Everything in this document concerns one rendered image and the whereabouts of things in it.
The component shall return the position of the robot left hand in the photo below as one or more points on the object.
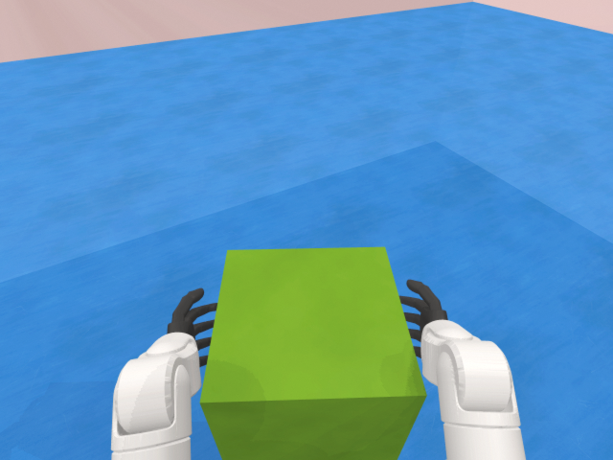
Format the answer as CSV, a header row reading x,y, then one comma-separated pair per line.
x,y
183,317

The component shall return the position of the carton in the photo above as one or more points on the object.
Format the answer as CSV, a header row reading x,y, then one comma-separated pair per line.
x,y
310,357

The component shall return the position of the robot left forearm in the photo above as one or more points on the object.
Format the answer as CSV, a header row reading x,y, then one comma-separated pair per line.
x,y
152,408

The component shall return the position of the robot right forearm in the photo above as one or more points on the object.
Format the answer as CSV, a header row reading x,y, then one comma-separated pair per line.
x,y
476,393

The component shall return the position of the robot right hand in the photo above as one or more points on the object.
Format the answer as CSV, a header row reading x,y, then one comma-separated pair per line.
x,y
430,309

